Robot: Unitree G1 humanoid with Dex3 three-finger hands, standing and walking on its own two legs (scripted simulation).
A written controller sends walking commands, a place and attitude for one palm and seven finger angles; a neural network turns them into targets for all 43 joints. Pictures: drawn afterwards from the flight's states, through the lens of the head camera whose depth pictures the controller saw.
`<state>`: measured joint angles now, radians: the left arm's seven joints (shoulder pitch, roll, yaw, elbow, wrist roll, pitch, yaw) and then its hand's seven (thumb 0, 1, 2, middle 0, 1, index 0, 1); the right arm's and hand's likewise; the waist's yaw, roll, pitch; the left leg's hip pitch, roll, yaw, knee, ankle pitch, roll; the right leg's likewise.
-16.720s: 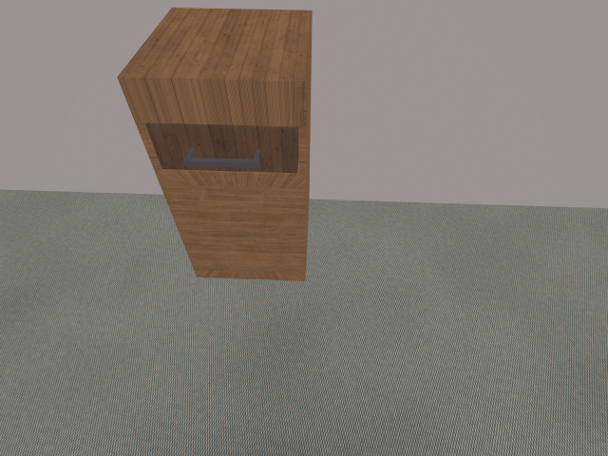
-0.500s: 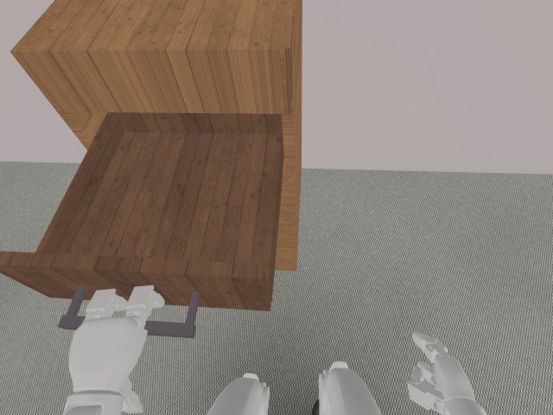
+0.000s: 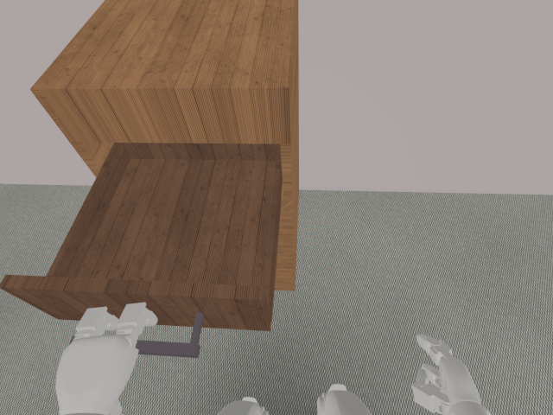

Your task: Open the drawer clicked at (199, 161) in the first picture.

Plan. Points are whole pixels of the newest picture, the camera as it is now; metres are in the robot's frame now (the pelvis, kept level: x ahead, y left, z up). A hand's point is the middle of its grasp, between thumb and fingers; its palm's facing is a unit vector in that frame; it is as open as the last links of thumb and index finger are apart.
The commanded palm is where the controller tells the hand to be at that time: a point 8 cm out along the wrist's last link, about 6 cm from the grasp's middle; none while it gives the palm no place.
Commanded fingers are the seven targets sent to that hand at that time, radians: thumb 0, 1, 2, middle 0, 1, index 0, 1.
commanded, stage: lift the hand off the handle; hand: left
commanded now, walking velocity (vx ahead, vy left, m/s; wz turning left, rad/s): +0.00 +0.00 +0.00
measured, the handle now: (138, 332) +0.24 +0.24 -0.05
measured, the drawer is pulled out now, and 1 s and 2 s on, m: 0.30 0.30 0.30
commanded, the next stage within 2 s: draw the hand back to the body in 1.68 s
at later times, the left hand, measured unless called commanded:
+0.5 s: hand (102, 368) +0.18 +0.24 +0.01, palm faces -0.01 -0.09 -1.00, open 13.8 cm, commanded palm +0.16 +0.24 +0.06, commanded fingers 0.00 -0.50 0.30 -0.30 -1.20 -0.30 -1.20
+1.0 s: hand (89, 361) +0.18 +0.24 +0.05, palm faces +0.00 -0.12 -0.99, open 13.8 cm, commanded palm +0.17 +0.24 +0.10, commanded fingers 0.00 -0.50 0.30 -0.30 -1.20 -0.30 -1.20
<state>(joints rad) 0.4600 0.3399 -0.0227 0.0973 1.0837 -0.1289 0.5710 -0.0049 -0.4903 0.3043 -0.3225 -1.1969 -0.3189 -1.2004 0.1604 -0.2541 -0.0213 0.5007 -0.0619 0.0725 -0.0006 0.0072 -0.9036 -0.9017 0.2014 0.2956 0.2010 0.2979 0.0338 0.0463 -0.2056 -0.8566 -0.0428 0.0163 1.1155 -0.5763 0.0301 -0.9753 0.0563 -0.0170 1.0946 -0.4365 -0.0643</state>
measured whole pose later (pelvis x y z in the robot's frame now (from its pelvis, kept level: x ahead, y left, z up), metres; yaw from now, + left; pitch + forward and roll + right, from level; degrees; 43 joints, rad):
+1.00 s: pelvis +0.01 +0.01 +0.04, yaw -1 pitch +11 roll +1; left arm 0.56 0.35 -0.04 -0.09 1.02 -0.08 0.47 -0.01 -0.49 0.30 -0.32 -1.20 -0.32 -1.20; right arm 0.19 -0.25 -0.02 0.48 -0.04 0.09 0.03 0.01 -0.90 -0.90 0.20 0.30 0.20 0.30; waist 0.07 0.07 -0.15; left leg -0.58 -0.05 0.03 0.88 -0.50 0.05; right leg -0.70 0.05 0.01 0.88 -0.37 -0.05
